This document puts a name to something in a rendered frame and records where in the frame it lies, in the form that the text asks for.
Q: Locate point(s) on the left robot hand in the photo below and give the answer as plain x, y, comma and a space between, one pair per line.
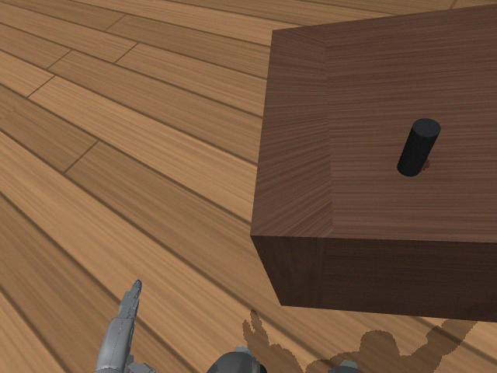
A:
114, 352

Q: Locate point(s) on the can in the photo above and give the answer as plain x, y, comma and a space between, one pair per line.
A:
420, 141

